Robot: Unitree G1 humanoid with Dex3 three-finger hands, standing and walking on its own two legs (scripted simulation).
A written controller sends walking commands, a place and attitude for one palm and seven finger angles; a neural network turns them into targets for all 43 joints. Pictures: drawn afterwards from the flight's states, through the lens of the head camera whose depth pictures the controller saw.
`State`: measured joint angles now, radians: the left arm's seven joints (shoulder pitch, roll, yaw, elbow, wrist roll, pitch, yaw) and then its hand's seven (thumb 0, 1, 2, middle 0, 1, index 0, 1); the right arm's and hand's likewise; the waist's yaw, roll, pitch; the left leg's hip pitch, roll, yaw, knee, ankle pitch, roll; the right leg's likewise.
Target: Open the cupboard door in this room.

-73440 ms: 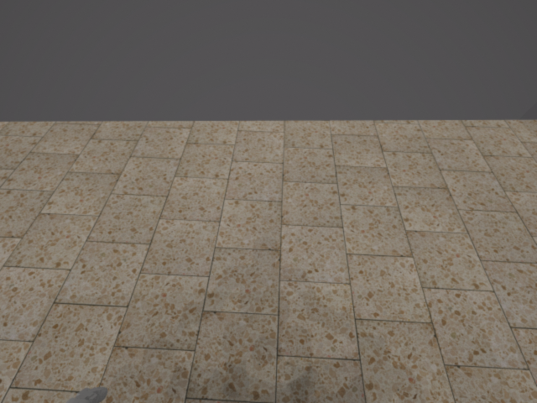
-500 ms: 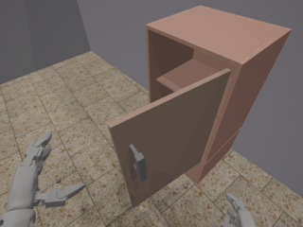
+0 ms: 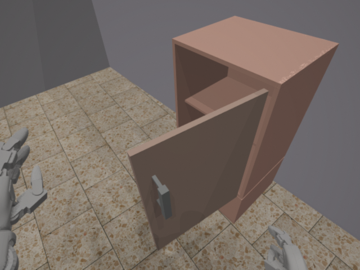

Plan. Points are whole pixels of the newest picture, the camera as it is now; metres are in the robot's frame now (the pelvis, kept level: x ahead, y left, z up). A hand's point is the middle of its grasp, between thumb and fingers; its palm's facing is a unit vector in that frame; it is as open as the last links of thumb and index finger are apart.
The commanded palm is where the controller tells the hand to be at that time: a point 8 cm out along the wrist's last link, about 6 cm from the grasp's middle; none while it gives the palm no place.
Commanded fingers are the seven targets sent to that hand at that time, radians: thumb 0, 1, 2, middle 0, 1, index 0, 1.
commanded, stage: draw the hand back to the body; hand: left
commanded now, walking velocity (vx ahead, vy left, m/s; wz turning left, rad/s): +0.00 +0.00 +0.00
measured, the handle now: (161, 197) +0.31 +0.10 -0.04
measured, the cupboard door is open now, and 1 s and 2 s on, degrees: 81 81 81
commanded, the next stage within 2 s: step back with the hand held close in 0.22 s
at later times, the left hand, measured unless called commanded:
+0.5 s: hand (51, 188) +0.19 +0.25 +0.16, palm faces +0.43 -0.77 -0.47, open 7.4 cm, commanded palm +0.13 +0.28 +0.17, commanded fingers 0.00 0.90 0.90 -0.20 -0.30 -0.20 -0.30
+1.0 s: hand (15, 232) +0.12 +0.27 +0.15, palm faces +0.49 -0.75 -0.45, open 7.4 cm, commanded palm +0.06 +0.31 +0.17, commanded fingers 0.00 0.90 0.90 -0.20 -0.30 -0.20 -0.30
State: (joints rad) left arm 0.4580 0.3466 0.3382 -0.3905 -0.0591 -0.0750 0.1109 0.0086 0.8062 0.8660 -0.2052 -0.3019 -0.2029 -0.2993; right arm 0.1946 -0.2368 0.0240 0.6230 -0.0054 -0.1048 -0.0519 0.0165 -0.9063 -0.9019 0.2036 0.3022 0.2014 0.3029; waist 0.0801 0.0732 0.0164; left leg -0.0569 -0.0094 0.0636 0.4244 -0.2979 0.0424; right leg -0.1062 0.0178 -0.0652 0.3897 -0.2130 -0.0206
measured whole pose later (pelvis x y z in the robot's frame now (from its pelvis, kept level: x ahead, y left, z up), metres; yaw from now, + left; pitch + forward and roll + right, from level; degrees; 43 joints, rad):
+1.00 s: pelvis -0.08 +0.01 -0.02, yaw -1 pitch -1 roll -1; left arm 0.53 0.35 0.41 -0.49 0.03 -0.17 0.21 0.01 0.88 0.90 -0.21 -0.30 -0.21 -0.30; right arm 0.26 -0.22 -0.02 0.57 -0.04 -0.06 -0.11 0.02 -0.91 -0.90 0.20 0.30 0.20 0.30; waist 0.00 0.01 -0.01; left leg -0.37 -0.01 0.10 0.65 -0.30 0.07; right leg -0.41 0.01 -0.03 0.57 -0.16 -0.01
